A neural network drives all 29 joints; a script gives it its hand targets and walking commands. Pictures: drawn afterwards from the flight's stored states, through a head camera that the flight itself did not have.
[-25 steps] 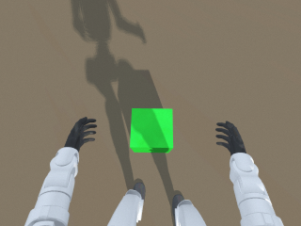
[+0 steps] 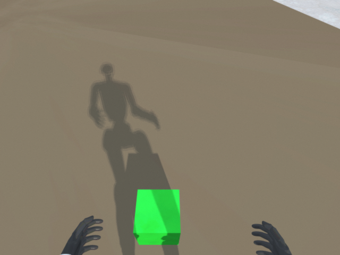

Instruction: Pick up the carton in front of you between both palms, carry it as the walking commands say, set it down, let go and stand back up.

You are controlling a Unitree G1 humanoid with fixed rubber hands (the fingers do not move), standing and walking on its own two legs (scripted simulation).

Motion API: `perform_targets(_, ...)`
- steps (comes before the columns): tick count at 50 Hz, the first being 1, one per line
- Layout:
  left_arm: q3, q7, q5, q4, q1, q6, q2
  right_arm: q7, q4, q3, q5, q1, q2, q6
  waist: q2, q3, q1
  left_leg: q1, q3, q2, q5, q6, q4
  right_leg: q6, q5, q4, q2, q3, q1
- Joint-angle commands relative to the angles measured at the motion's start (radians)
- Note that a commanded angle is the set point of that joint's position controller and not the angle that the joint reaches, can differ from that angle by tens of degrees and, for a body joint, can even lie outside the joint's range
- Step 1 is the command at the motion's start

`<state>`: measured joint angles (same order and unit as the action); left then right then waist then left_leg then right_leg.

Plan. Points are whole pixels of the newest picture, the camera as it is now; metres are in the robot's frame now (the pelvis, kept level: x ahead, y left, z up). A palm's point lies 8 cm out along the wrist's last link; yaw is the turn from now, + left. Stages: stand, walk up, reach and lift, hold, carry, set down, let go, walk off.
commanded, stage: let go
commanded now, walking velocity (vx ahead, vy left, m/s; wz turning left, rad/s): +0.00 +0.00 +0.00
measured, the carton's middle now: (158, 217) +0.41 +0.08 -0.65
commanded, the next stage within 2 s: stand in 0.30 s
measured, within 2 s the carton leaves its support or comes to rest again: neither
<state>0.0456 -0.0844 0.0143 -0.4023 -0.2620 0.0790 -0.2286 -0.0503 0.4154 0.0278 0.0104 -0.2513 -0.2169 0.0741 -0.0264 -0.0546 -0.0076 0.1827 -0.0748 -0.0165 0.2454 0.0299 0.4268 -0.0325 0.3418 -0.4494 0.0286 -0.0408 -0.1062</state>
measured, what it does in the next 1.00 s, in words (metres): stands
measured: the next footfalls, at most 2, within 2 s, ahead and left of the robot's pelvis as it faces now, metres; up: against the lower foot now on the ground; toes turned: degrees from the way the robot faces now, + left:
none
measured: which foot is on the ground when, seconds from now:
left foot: down 0.00-1.00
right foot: down 0.00-1.00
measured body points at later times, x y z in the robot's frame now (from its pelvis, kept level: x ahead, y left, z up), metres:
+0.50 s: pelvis +0.00 +0.01 +0.00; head +0.03 +0.03 +0.44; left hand +0.15 +0.30 -0.10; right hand +0.16 -0.26 -0.09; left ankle -0.01 +0.14 -0.74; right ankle -0.06 -0.10 -0.74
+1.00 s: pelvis -0.01 +0.05 +0.00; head +0.00 +0.06 +0.45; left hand +0.11 +0.34 -0.11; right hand +0.12 -0.25 -0.10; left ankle -0.01 +0.14 -0.74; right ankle -0.06 -0.10 -0.74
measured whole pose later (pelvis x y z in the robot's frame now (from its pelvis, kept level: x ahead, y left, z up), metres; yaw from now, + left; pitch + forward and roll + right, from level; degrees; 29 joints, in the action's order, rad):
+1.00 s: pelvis -0.01 +0.05 +0.00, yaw -1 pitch -1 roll +0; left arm 0.02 0.02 -0.04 -0.76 -0.24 0.01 -0.36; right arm 0.01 0.86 0.02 0.04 -0.12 -0.33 -0.01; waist -0.02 -0.02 0.00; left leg 0.21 0.02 -0.04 0.26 -0.04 0.48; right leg 0.03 0.32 -0.43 -0.01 -0.06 -0.10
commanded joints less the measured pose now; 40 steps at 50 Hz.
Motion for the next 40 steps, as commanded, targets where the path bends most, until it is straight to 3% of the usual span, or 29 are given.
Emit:
perform_targets(1, 0.004, 0.006, 0.021, 0.061, 0.045, 0.018, -0.083, -0.011, -0.12, 0.013, 0.004, 0.047, -0.09, 0.031, -0.049, 0.048, -0.008, -0.198, 0.087, -0.063, -0.255, -0.016, -0.014, 0.073, -0.377, 0.091, 0.011, 0.026, -0.099)
perform_targets(2, 0.053, 0.011, -0.014, 0.103, 0.044, 0.033, -0.086, -0.016, -0.082, -0.003, -0.04, 0.041, -0.082, 0.031, 0.103, 0.094, 0.053, -0.145, 0.107, -0.081, -0.308, 0.014, 0.02, 0.051, -0.395, 0.1, -0.02, 0.002, -0.029)
perform_targets(3, 0.053, 0.014, 0.004, 0.068, 0.069, 0.036, -0.14, -0.017, -0.138, 0.059, -0.007, 0.09, -0.127, 0.035, -0.054, 0.058, -0.037, -0.178, 0.082, -0.056, -0.245, -0.016, 0.005, 0.082, -0.433, 0.08, -0.007, 0.022, -0.056)
perform_targets(4, 0.043, 0.014, 0.001, 0.076, 0.026, 0.035, -0.083, -0.021, -0.1, 0.023, -0.015, 0.063, -0.104, 0.036, -0.011, 0.085, 0.045, -0.164, 0.079, -0.065, -0.386, -0.012, 0.016, 0.075, -0.499, 0.072, -0.004, 0.021, -0.048)
perform_targets(5, 0.019, 0.005, 0.005, 0.093, 0.019, 0.026, -0.102, -0.015, -0.124, 0.021, -0.033, 0.059, -0.105, 0.045, 0.017, 0.065, 0.001, -0.126, 0.083, -0.058, -0.32, -0.016, 0.008, 0.076, -0.508, 0.058, -0.005, -0.006, -0.016)
perform_targets(6, 0.012, 0.012, 0.013, 0.106, 0.066, 0.024, -0.107, -0.011, -0.1, 0.01, -0.017, 0.059, -0.092, 0.043, -0.04, 0.064, 0.01, -0.173, 0.082, -0.059, -0.367, -0.023, 0.004, 0.084, -0.538, 0.068, -0.003, 0.015, -0.03)
perform_targets(7, 0.054, 0.015, -0.003, 0.111, 0.054, 0.022, -0.137, -0.007, -0.151, 0.009, -0.021, 0.062, -0.076, 0.04, 0.01, 0.145, 0.022, -0.106, 0.075, -0.072, -0.372, -0.022, 0.003, 0.082, -0.652, 0.026, -0.005, 0.005, 0.064)
perform_targets(8, 0.004, 0.015, 0.017, 0.063, -0.005, 0.033, -0.097, 0.0, -0.081, 0.009, -0.023, 0.009, -0.063, 0.056, -0.05, 0.1, 0.001, -0.134, 0.075, -0.069, -0.339, -0.028, -0.008, 0.095, -0.657, 0.036, -0.014, -0.011, 0.027)
perform_targets(10, 0.028, 0.017, -0.009, 0.053, -0.011, 0.026, -0.125, 0.015, -0.11, 0.001, -0.029, -0.028, -0.054, 0.038, -0.099, 0.124, -0.009, -0.113, 0.082, -0.075, -0.354, -0.027, 0.012, 0.116, -0.773, 0.016, -0.028, -0.026, 0.045)
perform_targets(11, 0.009, 0.013, 0.013, 0.037, 0.001, 0.02, -0.072, 0.015, -0.108, 0.001, -0.034, 0.075, -0.063, 0.028, -0.006, 0.109, 0.026, -0.075, 0.062, -0.073, -0.388, -0.016, 0.018, 0.092, -0.74, 0.023, -0.042, -0.059, 0.029)
perform_targets(12, 0.051, 0.044, -0.048, 0.192, 0.103, 0.056, -0.14, 0.037, -0.021, 0.01, -0.028, -0.034, -0.061, -0.006, -0.066, 0.196, -0.009, -0.119, 0.044, -0.077, -0.403, -0.027, 0.017, 0.098, -0.902, -0.009, -0.019, -0.01, 0.02)
perform_targets(13, 0.091, 0.059, -0.064, 0.159, 0.062, 0.07, -0.174, 0.048, 0.006, 0.026, -0.012, -0.02, -0.081, -0.013, 0.012, 0.161, 0.034, -0.092, 0.051, -0.068, -0.374, -0.02, 0.011, 0.08, -0.81, 0.001, -0.042, -0.019, 0.044)
perform_targets(14, 0.019, 0.062, -0.04, 0.138, 0.02, 0.067, -0.105, 0.061, -0.071, 0.007, -0.014, 0.004, -0.053, -0.02, -0.036, 0.2, 0.009, -0.079, 0.086, -0.088, -0.417, -0.009, 0.014, 0.09, -0.936, -0.01, -0.018, -0.019, 0.075)
perform_targets(15, 0.067, 0.074, -0.032, 0.142, 0.048, 0.063, -0.163, 0.068, -0.054, 0.04, -0.001, 0.057, -0.081, -0.027, -0.049, 0.167, 0.032, -0.036, 0.045, -0.066, -0.395, -0.024, 0.022, 0.091, -0.964, -0.029, -0.062, -0.061, 0.03)
perform_targets(16, 0.054, 0.105, -0.044, -0.043, 0.012, 0.027, -0.208, 0.077, 0.098, 0.048, 0.049, 0.058, -0.209, -0.021, -0.081, 0.132, 0.044, -0.005, 0.078, 0.034, -0.493, 0.001, 0.133, 0.13, -0.741, 0.002, -0.064, 0.003, 0.023)
perform_targets(17, 0.061, 0.105, -0.056, -0.06, 0.011, -0.002, -0.232, 0.075, 0.116, 0.057, 0.041, 0.098, -0.207, -0.024, -0.107, 0.094, 0.049, 0.012, 0.071, 0.023, -0.427, 0.004, 0.138, 0.145, -0.651, 0.014, -0.041, 0.007, 0.025)
perform_targets(18, 0.066, 0.112, -0.064, -0.073, -0.019, -0.012, -0.231, 0.072, 0.133, 0.052, 0.05, 0.076, -0.197, -0.035, -0.092, 0.084, 0.052, -0.006, 0.062, 0.046, -0.429, -0.023, 0.123, 0.125, -0.648, 0.021, -0.064, -0.004, -0.026)
perform_targets(19, 0.053, 0.118, -0.059, -0.077, 0.031, -0.018, -0.219, 0.071, 0.166, 0.045, 0.047, 0.064, -0.202, -0.036, -0.018, 0.123, 0.017, 0.007, 0.059, 0.048, -0.364, -0.009, 0.063, 0.117, -0.531, 0.025, -0.074, -0.02, 0.005)
perform_targets(20, 0.041, 0.111, -0.05, -0.086, 0.008, -0.025, -0.204, 0.077, 0.186, 0.047, 0.055, 0.077, -0.2, -0.048, 0.016, 0.158, 0.031, -0.014, 0.064, 0.047, -0.397, -0.026, 0.092, 0.086, -0.479, 0.021, -0.058, 0.005, -0.02)
perform_targets(21, 0.037, 0.112, -0.048, -0.093, 0.004, -0.03, -0.188, 0.075, 0.19, 0.043, 0.038, 0.139, -0.202, -0.058, 0.027, 0.138, 0.038, -0.043, 0.045, 0.061, -0.389, -0.029, 0.092, 0.087, -0.48, 0.03, -0.066, -0.032, -0.052)
perform_targets(25, 0.04, 0.098, -0.055, -0.129, 0.092, -0.047, -0.214, 0.065, 0.246, 0.048, 0.034, 0.128, -0.215, -0.066, 0.011, 0.176, -0.01, -0.028, 0.043, 0.081, -0.239, -0.032, 0.071, 0.052, -0.309, 0.035, -0.071, -0.031, -0.048)
perform_targets(26, 0.018, 0.09, -0.052, -0.132, 0.07, -0.053, -0.16, 0.069, 0.242, 0.051, 0.041, 0.116, -0.244, -0.077, 0.1, 0.177, -0.011, -0.042, 0.024, 0.091, -0.227, -0.045, 0.059, 0.043, -0.237, 0.029, -0.073, -0.026, -0.052)
perform_targets(29, 0.029, 0.098, -0.055, -0.189, 0.035, -0.071, -0.249, 0.061, 0.269, 0.045, 0.029, 0.149, -0.246, -0.083, 0.052, 0.126, -0.009, -0.022, -0.003, 0.094, -0.163, -0.053, 0.047, 0.033, -0.18, 0.054, -0.075, -0.044, -0.09)
perform_targets(31, 0.019, 0.1, -0.046, -0.215, 0.033, -0.066, -0.23, 0.06, 0.295, 0.044, 0.036, 0.156, -0.245, -0.09, 0.115, 0.106, 0.005, 0.03, -0.036, 0.116, -0.104, -0.063, -0.009, 0.027, -0.117, 0.045, -0.075, -0.051, -0.052)
perform_targets(32, 0.024, 0.092, -0.059, -0.206, 0.026, -0.07, -0.224, 0.057, 0.295, 0.044, 0.043, 0.172, -0.272, -0.09, 0.053, 0.055, 0.021, 0.053, -0.033, 0.102, -0.043, -0.061, -0.014, 0.031, -0.098, 0.06, -0.067, -0.043, -0.079)
perform_targets(34, 0.015, 0.097, -0.058, -0.222, 0.043, -0.079, -0.247, 0.056, 0.317, 0.04, 0.041, 0.158, -0.268, -0.087, 0.045, 0.028, 0.011, 0.056, -0.067, 0.114, -0.022, -0.063, -0.078, 0.043, -0.075, 0.057, -0.066, -0.045, -0.087)
perform_targets(36, 0.024, 0.103, -0.056, -0.243, 0.007, -0.074, -0.255, 0.058, 0.332, 0.039, 0.03, 0.179, -0.269, -0.088, 0.129, 0.049, 0.018, 0.006, -0.043, 0.117, -0.096, -0.065, -0.069, 0.031, -0.114, 0.062, -0.076, -0.038, -0.092)
perform_targets(37, 0.019, 0.102, -0.063, -0.25, -0.01, -0.082, -0.236, 0.06, 0.342, 0.043, 0.019, 0.151, -0.286, -0.096, 0.108, 0.062, 0.017, -0.005, -0.029, 0.116, -0.196, -0.065, -0.032, 0.019, -0.185, 0.054, -0.081, -0.066, -0.079)
perform_targets(40, 0.028, 0.109, -0.051, -0.27, 0.014, -0.07, -0.272, 0.059, 0.338, 0.035, 0.021, 0.181, -0.281, -0.1, 0.016, 0.094, 0.019, -0.026, -0.031, 0.109, -0.235, -0.068, -0.005, 0.04, -0.226, 0.056, -0.089, -0.051, -0.051)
